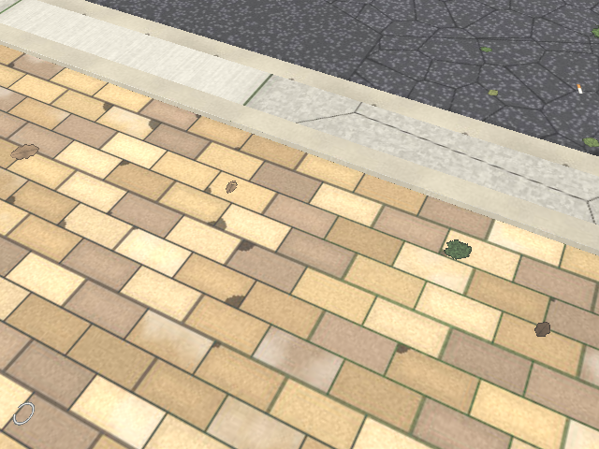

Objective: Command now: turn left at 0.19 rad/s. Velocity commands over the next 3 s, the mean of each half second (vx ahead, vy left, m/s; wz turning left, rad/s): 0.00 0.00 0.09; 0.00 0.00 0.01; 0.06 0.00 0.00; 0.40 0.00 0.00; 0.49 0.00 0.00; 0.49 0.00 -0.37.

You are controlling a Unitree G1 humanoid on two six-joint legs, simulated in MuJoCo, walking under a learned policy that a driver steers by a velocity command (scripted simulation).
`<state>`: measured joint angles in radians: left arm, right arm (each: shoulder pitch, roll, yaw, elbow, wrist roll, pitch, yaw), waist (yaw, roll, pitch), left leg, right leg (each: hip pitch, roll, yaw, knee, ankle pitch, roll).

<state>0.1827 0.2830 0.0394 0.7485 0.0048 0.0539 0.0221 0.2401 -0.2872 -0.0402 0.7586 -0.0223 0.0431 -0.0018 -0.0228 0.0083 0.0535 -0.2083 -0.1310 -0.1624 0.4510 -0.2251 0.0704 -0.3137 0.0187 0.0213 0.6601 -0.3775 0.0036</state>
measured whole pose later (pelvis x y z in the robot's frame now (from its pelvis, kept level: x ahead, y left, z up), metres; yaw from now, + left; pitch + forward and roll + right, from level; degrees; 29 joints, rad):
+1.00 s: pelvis +0.00 +0.00 +0.00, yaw +0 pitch -2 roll +0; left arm 0.25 0.21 -0.01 1.10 0.01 0.01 0.03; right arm 0.23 -0.21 0.02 1.14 -0.01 0.01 -0.04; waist 0.01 0.00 0.03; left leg -0.12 -0.05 -0.08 0.38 -0.23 0.02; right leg -0.16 0.02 0.03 0.39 -0.20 -0.01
